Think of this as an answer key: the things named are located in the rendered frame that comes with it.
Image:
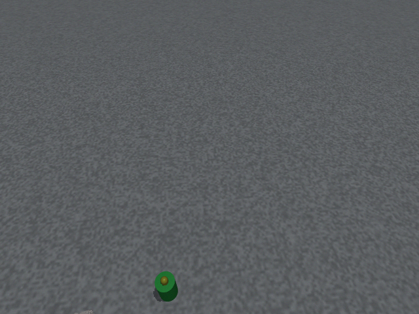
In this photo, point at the bottle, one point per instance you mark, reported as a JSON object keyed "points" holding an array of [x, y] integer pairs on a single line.
{"points": [[166, 286]]}

